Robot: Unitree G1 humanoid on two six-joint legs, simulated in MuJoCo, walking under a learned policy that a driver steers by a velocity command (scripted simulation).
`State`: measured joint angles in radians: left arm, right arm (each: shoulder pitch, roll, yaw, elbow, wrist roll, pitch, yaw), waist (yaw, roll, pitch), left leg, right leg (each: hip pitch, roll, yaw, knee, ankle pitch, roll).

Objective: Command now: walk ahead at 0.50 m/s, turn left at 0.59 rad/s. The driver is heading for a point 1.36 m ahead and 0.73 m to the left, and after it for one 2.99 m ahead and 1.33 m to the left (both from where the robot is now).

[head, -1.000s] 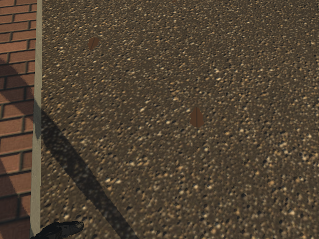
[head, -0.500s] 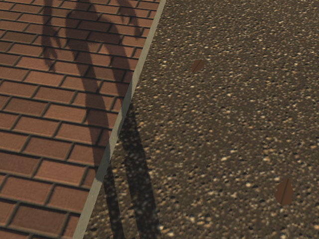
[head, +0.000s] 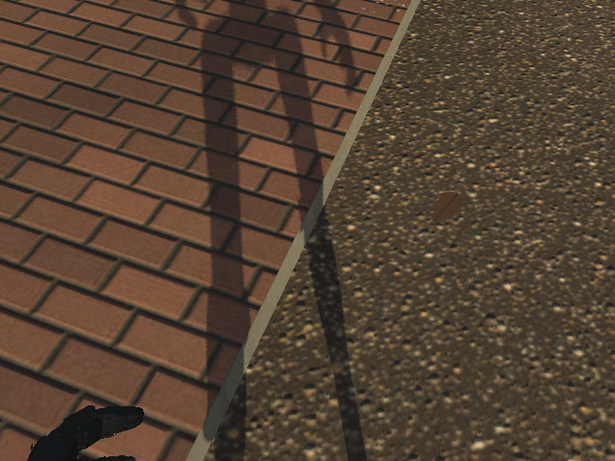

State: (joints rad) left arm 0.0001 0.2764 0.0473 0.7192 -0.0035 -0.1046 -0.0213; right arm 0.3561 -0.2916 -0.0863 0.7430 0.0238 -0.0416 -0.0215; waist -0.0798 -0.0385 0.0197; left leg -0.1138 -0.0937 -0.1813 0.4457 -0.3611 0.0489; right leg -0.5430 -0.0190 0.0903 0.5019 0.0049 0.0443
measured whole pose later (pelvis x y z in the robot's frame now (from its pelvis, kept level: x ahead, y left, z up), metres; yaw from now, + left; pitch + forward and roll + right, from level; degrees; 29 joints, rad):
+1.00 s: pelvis +0.52 +0.11 +0.01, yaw +34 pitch +7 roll -5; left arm -0.09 0.16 -0.02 0.54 -0.02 -0.10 -0.05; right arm 0.57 -0.19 -0.04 0.84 0.03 0.04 -0.08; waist -0.10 0.04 0.02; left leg 0.01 0.06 -0.24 0.28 -0.39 0.02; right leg -0.82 -0.03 -0.07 1.26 -0.62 0.06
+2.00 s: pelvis +0.79 +0.23 +0.14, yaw +36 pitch +2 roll +1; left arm 0.32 0.23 0.03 0.90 -0.02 -0.04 0.03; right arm 0.20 -0.26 -0.05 0.93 0.01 -0.04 -0.01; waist 0.02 -0.02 -0.06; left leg -0.35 -0.03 0.01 0.73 -0.38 0.03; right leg -0.26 -0.03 0.01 0.37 -0.15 -0.03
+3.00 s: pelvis +0.90 +0.33 +0.13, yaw +36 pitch -1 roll +0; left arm 0.14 0.23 0.02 1.03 0.00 0.00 0.02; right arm 0.25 -0.20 0.00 1.10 -0.01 -0.02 -0.04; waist 0.00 -0.01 0.04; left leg -0.12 0.00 0.01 0.48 -0.34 0.00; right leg -0.30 -0.01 -0.03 0.51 -0.19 -0.02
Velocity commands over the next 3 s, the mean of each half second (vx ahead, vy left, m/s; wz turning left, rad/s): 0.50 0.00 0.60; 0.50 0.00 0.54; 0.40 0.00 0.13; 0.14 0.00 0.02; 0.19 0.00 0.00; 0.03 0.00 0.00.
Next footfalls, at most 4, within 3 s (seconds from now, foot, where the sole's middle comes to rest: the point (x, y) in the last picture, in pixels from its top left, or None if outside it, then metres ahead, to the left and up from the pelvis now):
0.04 right None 0.20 -0.14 -0.77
0.42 left None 0.34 0.14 -0.77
0.86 right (348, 384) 0.62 -0.14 -0.76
1.32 left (124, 301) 0.80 0.35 -0.64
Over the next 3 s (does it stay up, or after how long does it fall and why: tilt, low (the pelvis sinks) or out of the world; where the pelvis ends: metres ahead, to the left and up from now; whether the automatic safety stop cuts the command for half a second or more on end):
stays up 0.90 0.33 0.13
